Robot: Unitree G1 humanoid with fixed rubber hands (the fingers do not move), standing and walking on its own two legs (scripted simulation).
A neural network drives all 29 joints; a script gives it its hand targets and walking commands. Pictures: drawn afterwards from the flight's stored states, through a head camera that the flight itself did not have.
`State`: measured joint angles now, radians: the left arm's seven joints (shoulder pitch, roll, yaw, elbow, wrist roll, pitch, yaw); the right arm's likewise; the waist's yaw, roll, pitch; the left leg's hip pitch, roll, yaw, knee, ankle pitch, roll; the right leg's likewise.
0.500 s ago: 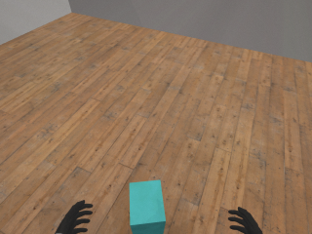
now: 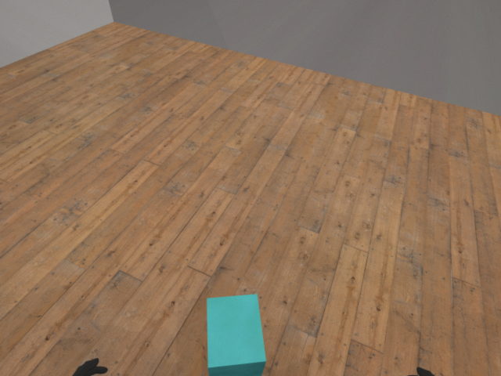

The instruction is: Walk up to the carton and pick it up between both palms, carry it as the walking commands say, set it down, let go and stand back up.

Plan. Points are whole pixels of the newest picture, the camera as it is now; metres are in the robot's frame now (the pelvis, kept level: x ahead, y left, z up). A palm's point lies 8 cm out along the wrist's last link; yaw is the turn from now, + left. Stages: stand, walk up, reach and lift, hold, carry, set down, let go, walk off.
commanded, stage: stand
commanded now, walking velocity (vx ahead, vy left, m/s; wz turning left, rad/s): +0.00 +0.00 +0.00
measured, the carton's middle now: (233, 343) +0.39 +0.04 -0.62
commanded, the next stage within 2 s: none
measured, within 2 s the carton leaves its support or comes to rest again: neither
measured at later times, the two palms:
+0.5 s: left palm out of the picture +0.12 +0.29 -0.10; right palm out of the picture +0.11 -0.29 -0.09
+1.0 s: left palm out of the picture +0.08 +0.30 -0.10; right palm out of the picture +0.08 -0.31 -0.09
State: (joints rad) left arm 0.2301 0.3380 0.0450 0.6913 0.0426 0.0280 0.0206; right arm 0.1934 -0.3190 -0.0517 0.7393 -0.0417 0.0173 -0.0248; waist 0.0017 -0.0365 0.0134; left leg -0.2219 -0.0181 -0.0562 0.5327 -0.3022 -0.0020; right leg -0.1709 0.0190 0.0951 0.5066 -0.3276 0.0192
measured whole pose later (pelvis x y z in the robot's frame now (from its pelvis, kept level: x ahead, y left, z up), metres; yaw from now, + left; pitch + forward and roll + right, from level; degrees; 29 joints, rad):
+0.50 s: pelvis +0.00 +0.00 +0.00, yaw +0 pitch -2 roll +0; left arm 0.18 0.36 0.02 0.85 0.03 0.00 0.03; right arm 0.16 -0.34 -0.02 0.89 -0.03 0.00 -0.03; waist -0.01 -0.02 0.02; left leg -0.16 -0.02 -0.04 0.47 -0.28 0.00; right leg -0.11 0.01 0.10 0.44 -0.30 0.03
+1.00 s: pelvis -0.01 +0.00 +0.01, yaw -1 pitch -3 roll +0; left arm 0.17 0.37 0.01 0.95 0.03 0.00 0.02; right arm 0.14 -0.37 -0.01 0.99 -0.02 0.00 -0.02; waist -0.01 -0.02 0.03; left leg -0.13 -0.01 -0.04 0.41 -0.23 0.00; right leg -0.09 0.01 0.09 0.39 -0.25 0.02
